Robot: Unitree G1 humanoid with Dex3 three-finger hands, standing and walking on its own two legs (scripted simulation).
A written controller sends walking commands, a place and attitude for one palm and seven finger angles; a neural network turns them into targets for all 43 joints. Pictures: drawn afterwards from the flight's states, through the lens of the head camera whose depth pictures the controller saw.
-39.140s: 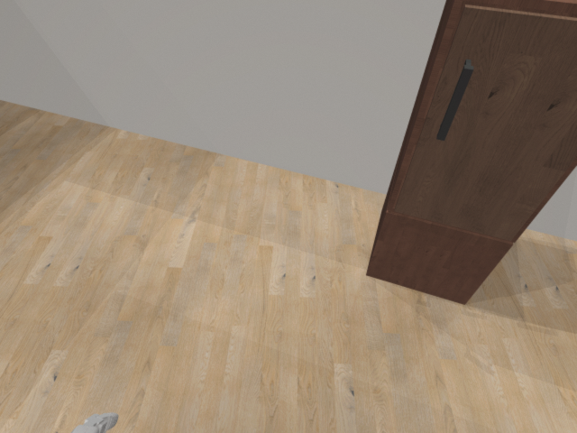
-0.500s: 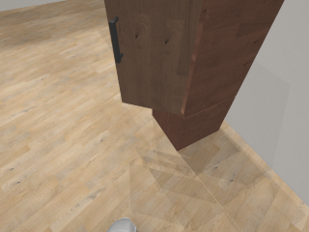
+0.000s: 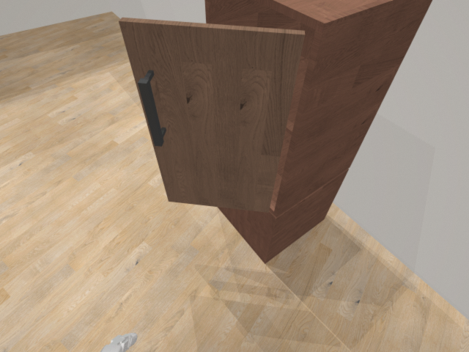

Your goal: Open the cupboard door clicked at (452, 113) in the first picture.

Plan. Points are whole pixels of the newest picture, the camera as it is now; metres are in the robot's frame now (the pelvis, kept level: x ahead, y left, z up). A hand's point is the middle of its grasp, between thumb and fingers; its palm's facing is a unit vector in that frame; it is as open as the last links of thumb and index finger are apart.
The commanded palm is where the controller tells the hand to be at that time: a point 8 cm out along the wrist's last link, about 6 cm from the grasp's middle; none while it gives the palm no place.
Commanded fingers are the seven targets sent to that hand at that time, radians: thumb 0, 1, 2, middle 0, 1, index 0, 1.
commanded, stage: come to a stop and stand still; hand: left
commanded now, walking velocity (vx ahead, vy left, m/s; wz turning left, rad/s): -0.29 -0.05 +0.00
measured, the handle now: (154, 110) +0.60 +0.21 +0.07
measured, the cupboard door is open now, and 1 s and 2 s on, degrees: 46 46 46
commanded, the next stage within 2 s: look again from close up in 1.22 s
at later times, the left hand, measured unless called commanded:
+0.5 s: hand out of the picture +0.04 +0.16 -0.18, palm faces +0.04 -0.97 -0.23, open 7.4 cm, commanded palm none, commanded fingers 0.00 0.90 0.90 -0.20 -0.30 -0.20 -0.30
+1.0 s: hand out of the picture +0.02 +0.20 -0.16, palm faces +0.04 -0.96 -0.28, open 7.4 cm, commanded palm none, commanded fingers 0.00 0.90 0.90 -0.20 -0.30 -0.20 -0.30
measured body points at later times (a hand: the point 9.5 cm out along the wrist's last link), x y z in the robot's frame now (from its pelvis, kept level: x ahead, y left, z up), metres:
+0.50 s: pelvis +0.01 -0.03 -0.01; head +0.05 -0.02 +0.44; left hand +0.04 +0.21 -0.16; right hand +0.03 -0.26 -0.16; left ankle -0.06 +0.06 -0.73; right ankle -0.01 -0.15 -0.74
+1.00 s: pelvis -0.04 -0.03 +0.00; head -0.06 -0.01 +0.45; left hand +0.02 +0.25 -0.14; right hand +0.07 -0.29 -0.11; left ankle -0.01 +0.06 -0.73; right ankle -0.01 -0.15 -0.73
